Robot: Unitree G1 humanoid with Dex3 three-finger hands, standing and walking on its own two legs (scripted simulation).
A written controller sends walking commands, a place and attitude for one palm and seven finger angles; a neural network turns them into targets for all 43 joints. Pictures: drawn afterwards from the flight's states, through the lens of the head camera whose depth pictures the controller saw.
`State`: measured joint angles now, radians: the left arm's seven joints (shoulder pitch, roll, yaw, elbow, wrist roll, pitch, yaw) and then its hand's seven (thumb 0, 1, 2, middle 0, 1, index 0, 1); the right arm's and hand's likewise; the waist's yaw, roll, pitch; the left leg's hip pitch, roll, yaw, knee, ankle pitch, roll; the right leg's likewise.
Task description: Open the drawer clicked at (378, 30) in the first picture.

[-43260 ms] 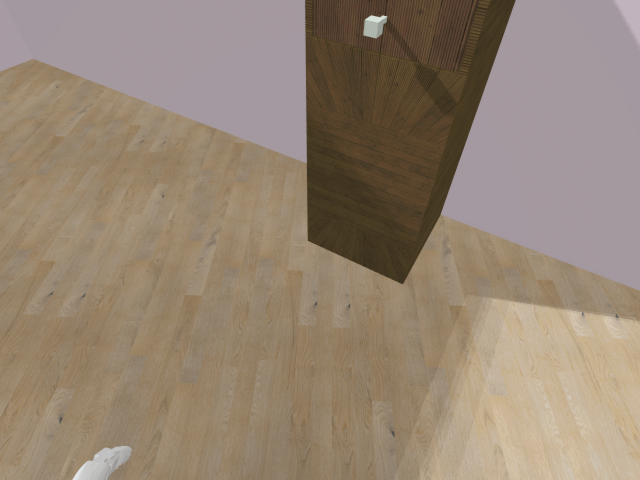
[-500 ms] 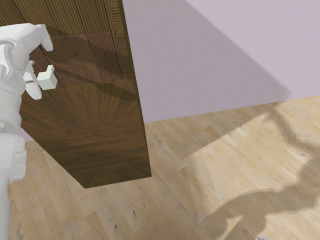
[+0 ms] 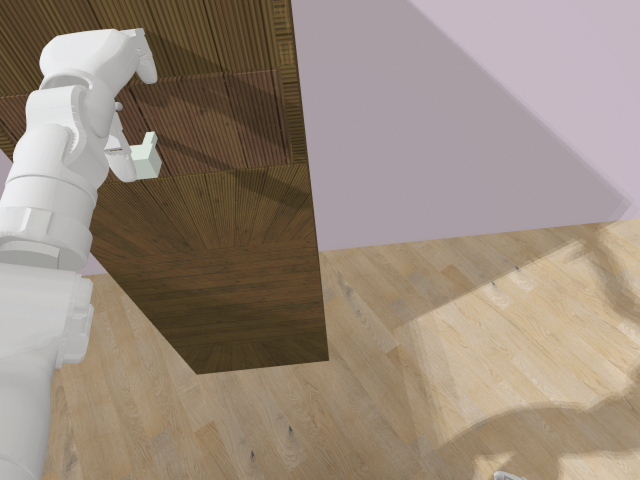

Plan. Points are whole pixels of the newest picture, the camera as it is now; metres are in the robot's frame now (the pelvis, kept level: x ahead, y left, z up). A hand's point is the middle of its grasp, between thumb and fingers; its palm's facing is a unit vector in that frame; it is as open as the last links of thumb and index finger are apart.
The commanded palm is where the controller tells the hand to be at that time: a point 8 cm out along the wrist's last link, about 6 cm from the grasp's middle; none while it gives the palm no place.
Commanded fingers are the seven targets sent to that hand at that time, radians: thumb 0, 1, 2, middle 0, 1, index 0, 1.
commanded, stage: move the hooked fingers above the handle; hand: left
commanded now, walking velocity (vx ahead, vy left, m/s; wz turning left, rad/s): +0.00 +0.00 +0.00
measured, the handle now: (146, 152) +0.52 +0.24 +0.15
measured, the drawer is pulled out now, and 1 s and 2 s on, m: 0.00 0.00 0.00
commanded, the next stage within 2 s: lift the fingers back up to retry in 0.20 s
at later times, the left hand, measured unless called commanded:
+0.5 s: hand (97, 115) +0.48 +0.25 +0.23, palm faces +0.08 +0.00 -1.00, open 13.6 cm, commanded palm +0.45 +0.25 +0.27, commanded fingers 0.00 -0.50 0.30 -0.30 -1.20 -0.30 -1.20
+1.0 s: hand (78, 130) +0.47 +0.28 +0.22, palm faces +0.02 +0.03 -1.00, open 13.8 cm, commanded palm +0.45 +0.25 +0.27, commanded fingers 0.00 -0.50 0.30 -0.30 -1.20 -0.30 -1.20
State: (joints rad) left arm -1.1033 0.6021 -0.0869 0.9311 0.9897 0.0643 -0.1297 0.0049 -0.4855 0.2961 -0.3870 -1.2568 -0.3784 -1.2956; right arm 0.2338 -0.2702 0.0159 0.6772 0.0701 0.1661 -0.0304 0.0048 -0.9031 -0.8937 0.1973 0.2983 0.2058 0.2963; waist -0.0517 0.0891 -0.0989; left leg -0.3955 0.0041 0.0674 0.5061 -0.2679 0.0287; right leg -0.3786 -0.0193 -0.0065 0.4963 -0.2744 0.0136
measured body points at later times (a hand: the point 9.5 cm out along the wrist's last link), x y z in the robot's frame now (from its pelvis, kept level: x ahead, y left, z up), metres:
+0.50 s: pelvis +0.00 +0.00 +0.00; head +0.04 -0.02 +0.45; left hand +0.47 +0.25 +0.28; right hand +0.07 -0.29 -0.13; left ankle -0.02 +0.10 -0.74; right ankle -0.02 -0.13 -0.74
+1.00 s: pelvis +0.00 -0.01 +0.00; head +0.05 -0.03 +0.45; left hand +0.47 +0.27 +0.27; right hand +0.09 -0.27 -0.14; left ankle -0.02 +0.10 -0.74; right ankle -0.02 -0.13 -0.74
